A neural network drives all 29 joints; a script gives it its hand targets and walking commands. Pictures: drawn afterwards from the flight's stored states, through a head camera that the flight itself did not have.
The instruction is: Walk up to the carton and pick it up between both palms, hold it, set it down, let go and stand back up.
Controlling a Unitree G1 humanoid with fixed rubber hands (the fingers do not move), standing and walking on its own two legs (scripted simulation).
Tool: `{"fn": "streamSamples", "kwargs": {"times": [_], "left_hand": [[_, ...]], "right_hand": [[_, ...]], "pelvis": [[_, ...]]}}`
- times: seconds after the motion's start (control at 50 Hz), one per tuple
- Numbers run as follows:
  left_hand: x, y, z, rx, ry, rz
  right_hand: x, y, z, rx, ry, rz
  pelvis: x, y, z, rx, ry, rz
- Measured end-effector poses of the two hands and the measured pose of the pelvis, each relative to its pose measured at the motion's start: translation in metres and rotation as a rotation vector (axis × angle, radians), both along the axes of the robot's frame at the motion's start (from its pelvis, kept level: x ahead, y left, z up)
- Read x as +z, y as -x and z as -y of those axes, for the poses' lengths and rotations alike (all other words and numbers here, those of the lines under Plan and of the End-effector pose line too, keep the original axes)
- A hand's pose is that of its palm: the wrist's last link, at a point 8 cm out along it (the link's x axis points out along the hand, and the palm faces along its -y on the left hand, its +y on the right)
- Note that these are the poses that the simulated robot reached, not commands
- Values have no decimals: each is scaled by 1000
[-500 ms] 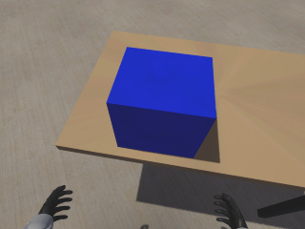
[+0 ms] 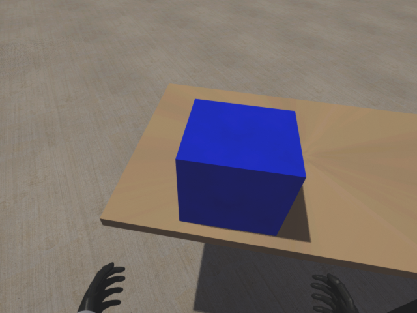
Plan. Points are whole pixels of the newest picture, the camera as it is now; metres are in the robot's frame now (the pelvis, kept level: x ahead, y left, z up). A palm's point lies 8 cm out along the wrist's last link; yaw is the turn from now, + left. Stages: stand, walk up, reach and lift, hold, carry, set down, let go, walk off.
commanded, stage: reach and lift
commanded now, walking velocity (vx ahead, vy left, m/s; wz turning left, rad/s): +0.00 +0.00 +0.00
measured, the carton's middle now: (235, 167) +0.45 -0.05 +0.01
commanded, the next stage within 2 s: none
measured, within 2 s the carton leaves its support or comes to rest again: neither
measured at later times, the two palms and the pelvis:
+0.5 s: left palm (94, 284) +0.18 +0.21 -0.02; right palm (343, 296) +0.18 -0.24 -0.02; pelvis +0.00 -0.02 +0.00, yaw +1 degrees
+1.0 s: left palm (96, 249) +0.22 +0.21 +0.03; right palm (339, 263) +0.23 -0.23 +0.01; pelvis +0.02 -0.01 +0.00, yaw +1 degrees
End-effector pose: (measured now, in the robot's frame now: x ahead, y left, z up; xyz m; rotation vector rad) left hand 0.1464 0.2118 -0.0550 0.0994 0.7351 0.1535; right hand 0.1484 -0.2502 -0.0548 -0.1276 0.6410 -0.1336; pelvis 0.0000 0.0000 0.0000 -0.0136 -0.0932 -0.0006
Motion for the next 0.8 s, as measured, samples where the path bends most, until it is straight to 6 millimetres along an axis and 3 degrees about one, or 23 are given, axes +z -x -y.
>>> {"fn": "streamSamples", "kwargs": {"times": [0.22, 0.5, 0.8], "left_hand": [[14, 6, -2, 2, -11, 87], [39, -30, 5, -48, 31, 260], [65, -50, 0, -88, 26, 383]], "right_hand": [[8, 9, -3, -60, -38, 60], [34, -33, -12, -66, -55, 215], [53, -55, -17, -84, -81, 337]], "pelvis": [[0, 7, 11, 9, -11, -11], [-1, -5, 17, 22, -10, -31], [-2, -23, 9, 26, 2, -25]]}}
